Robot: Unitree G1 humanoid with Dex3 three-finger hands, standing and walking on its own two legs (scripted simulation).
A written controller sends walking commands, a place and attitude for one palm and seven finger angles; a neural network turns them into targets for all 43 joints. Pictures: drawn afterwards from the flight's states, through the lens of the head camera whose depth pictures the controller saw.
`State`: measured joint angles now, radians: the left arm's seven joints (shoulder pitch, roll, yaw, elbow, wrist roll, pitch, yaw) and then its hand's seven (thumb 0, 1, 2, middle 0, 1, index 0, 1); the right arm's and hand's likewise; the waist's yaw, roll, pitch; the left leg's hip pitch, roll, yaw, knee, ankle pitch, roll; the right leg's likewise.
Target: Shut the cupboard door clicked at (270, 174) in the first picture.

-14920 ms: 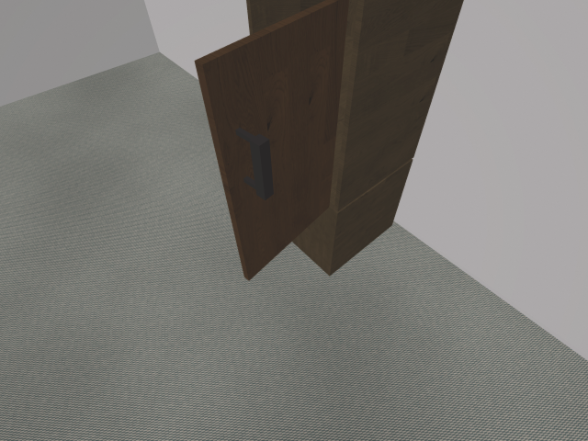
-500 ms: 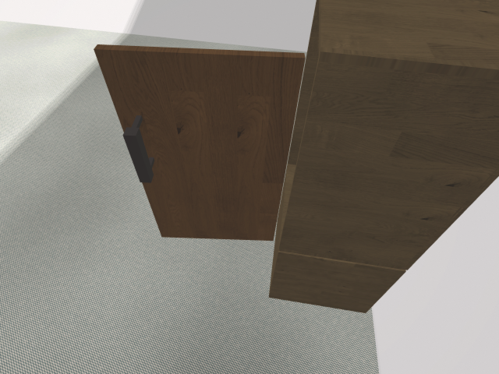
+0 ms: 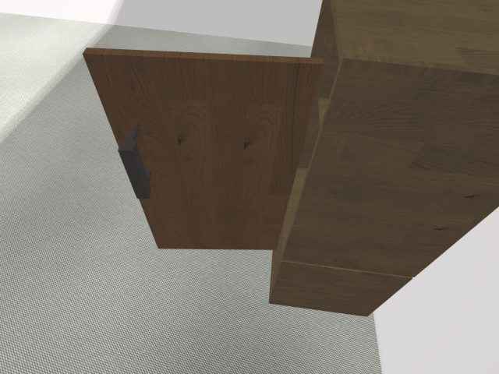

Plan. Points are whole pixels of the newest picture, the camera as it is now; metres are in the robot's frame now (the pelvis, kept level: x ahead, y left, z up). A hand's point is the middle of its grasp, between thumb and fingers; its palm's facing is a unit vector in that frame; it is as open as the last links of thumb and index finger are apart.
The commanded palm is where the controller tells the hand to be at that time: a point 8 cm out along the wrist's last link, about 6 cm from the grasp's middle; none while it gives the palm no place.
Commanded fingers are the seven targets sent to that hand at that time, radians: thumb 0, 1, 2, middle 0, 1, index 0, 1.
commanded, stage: come to a stop and stand still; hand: left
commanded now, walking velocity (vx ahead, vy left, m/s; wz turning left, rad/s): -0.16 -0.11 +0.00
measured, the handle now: (139, 163) +0.46 +0.23 +0.05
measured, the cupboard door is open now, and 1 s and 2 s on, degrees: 98 98 98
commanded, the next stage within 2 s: look again from close up in 0.84 s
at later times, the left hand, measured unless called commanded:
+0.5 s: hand out of the picture +0.07 +0.16 -0.17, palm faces +0.00 -0.98 -0.20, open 7.3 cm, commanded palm none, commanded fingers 0.00 0.90 0.90 -0.20 -0.30 -0.20 -0.30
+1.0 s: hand out of the picture +0.03 +0.19 -0.16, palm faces +0.01 -0.95 -0.30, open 7.3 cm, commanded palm none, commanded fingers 0.00 0.90 0.90 -0.20 -0.30 -0.20 -0.30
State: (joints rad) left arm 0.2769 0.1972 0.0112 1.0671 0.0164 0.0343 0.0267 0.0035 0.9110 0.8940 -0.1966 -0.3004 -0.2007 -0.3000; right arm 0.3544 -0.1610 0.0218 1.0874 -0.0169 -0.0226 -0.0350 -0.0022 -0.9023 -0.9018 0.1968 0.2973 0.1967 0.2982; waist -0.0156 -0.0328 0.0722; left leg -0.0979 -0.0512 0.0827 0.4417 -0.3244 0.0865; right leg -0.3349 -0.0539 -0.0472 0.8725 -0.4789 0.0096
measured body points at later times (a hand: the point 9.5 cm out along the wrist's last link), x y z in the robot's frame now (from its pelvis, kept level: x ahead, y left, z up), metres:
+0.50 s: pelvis +0.00 -0.02 +0.00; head +0.03 -0.01 +0.45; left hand +0.07 +0.21 -0.16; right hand +0.04 -0.25 -0.15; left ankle -0.05 +0.07 -0.74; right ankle +0.05 -0.13 -0.74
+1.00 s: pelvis +0.00 -0.03 +0.00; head +0.02 -0.03 +0.45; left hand +0.03 +0.24 -0.14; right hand +0.03 -0.30 -0.14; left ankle -0.05 +0.07 -0.74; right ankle +0.05 -0.13 -0.74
